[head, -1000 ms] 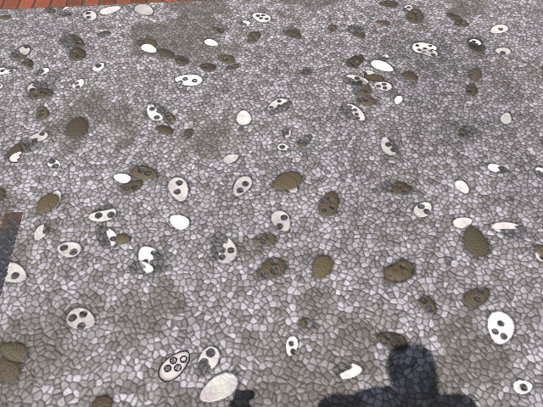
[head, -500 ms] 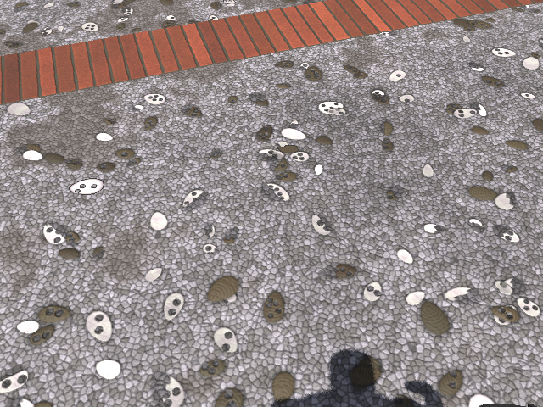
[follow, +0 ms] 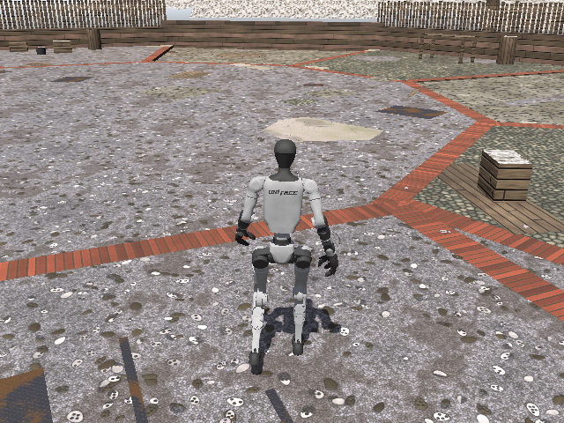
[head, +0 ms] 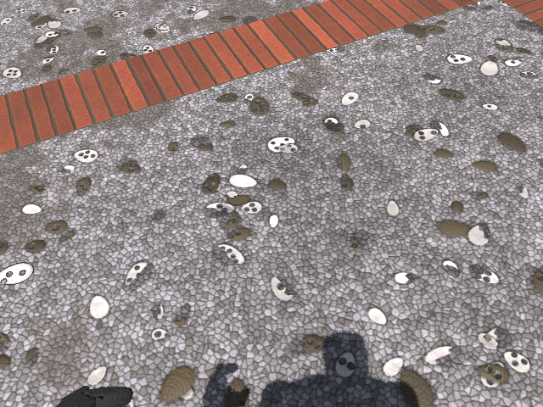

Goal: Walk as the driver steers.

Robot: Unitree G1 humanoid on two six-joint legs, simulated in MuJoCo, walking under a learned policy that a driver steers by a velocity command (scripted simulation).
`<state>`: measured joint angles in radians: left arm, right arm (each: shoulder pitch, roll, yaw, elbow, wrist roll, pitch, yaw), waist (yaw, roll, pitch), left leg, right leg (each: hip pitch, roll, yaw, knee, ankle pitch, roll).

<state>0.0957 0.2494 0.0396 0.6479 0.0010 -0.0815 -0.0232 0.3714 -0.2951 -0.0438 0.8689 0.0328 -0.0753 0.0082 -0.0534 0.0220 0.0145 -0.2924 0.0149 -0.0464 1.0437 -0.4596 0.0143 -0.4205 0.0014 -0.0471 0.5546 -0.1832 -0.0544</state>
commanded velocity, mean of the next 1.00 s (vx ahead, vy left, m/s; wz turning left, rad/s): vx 0.19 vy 0.00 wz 0.50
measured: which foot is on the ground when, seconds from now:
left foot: up 0.00-0.40, down 0.42-0.88, up 0.90-1.00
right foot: down 0.00-0.40, up 0.42-0.84, down 0.86-1.00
